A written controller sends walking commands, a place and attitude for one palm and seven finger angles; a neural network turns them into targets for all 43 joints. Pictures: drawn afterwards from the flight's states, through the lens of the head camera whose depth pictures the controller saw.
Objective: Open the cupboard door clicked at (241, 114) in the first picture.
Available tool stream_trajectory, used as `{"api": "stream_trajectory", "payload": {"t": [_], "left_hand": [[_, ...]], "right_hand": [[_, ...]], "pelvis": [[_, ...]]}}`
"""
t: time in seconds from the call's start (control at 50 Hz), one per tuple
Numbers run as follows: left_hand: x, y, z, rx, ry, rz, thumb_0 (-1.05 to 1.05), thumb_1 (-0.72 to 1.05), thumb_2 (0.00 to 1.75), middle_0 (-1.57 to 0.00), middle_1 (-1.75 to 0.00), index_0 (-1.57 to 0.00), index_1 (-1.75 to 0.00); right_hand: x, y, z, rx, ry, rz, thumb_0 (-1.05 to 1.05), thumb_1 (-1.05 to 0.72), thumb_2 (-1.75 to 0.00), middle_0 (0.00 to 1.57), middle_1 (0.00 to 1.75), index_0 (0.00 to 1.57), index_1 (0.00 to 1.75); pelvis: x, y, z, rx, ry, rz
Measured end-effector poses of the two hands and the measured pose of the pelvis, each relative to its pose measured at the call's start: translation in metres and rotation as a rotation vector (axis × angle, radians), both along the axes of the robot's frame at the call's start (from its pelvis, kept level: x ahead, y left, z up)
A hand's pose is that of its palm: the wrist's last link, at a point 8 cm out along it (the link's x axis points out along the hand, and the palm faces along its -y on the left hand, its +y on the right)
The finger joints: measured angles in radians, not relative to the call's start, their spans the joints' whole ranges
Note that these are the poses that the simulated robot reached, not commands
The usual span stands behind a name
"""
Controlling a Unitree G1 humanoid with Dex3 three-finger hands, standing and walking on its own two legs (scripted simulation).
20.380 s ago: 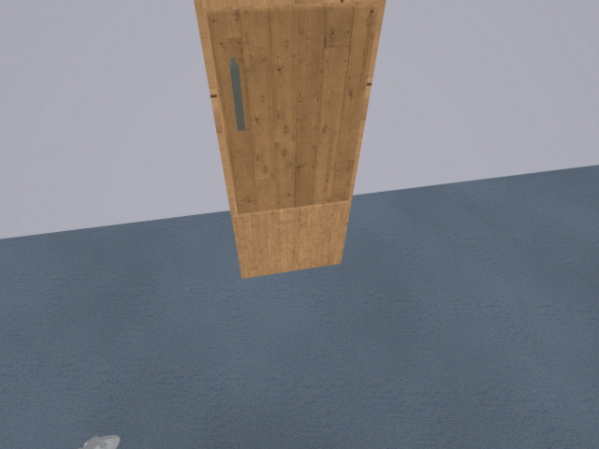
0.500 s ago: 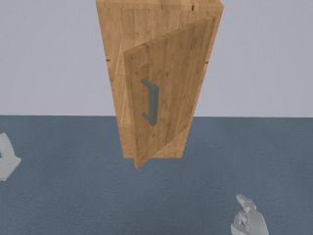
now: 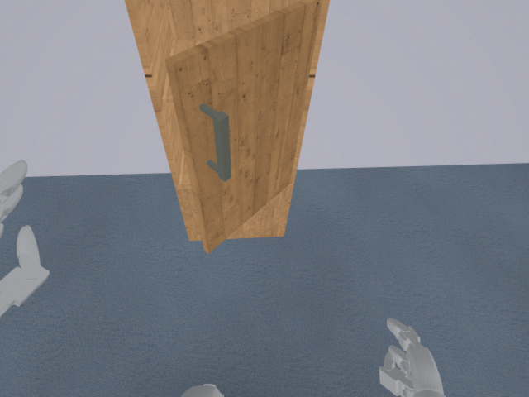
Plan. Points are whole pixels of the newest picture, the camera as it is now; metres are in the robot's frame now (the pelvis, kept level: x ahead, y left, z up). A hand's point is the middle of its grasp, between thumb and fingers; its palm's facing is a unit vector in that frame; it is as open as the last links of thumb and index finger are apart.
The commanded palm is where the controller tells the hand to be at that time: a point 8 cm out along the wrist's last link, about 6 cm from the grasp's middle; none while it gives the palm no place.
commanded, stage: step back with the hand held close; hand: left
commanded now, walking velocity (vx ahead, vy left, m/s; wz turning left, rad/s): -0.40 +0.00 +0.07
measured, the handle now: (215, 144) +0.53 +0.13 +0.04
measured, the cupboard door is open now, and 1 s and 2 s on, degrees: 43 43 43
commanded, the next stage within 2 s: stop stepping back and stand still in 0.08 s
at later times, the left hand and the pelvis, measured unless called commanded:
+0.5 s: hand out of the picture +0.06 +0.24 +0.15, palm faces +0.47 -0.75 -0.46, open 7.4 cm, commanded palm +0.01 +0.27 +0.17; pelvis -0.11 -0.04 +0.00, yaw +3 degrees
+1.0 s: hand out of the picture +0.02 +0.26 +0.14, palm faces +0.51 -0.76 -0.41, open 7.4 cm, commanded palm -0.04 +0.29 +0.17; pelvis -0.15 -0.02 -0.02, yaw +5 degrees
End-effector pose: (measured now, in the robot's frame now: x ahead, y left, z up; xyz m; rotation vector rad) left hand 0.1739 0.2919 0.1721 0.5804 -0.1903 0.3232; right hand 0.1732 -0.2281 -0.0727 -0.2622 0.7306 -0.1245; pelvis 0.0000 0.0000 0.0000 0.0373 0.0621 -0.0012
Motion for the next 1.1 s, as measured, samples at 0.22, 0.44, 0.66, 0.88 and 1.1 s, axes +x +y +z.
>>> {"api": "stream_trajectory", "payload": {"t": [0.22,0.44,0.66,0.88,1.1], "left_hand": [[-0.053,0.003,0.011,0.08,-0.035,-0.049,0.01,0.88,0.9,-0.22,-0.3,-0.22,-0.3],[-0.144,-0.022,0.006,0.02,-0.01,0.098,0.01,0.88,0.9,-0.21,-0.3,-0.22,-0.3],[-0.173,-0.02,-0.001,-0.043,-0.121,0.109,0.02,0.88,0.9,-0.21,-0.3,-0.22,-0.3],[-0.197,-0.01,0.007,0.012,-0.15,0.138,0.01,0.88,0.9,-0.21,-0.3,-0.22,-0.3],[-0.197,0.005,0.003,-0.013,-0.136,0.139,0.02,0.88,0.9,-0.21,-0.3,-0.22,-0.3]], "right_hand": [[-0.029,-0.007,0.015,-0.049,-0.08,0.006,0.01,-0.9,-0.9,0.2,0.3,0.2,0.3],[-0.115,-0.017,-0.014,0.05,0.005,0.036,0.02,-0.9,-0.9,0.2,0.3,0.21,0.3],[-0.173,-0.055,-0.009,-0.078,0.013,-0.029,0.02,-0.9,-0.9,0.2,0.3,0.21,0.3],[-0.176,-0.039,-0.021,-0.006,0.012,0.004,0.02,-0.9,-0.9,0.2,0.3,0.21,0.3],[-0.171,0.003,-0.008,0.013,-0.032,0.057,0.02,-0.9,-0.9,0.2,0.3,0.21,0.3]], "pelvis": [[-0.051,-0.003,-0.006,-0.025,-0.013,0.031],[-0.105,-0.033,-0.006,-0.025,-0.061,0.036],[-0.134,-0.032,-0.011,-0.02,-0.059,0.096],[-0.148,-0.031,-0.014,-0.024,-0.091,0.088],[-0.149,-0.016,-0.009,-0.036,-0.093,0.099]]}}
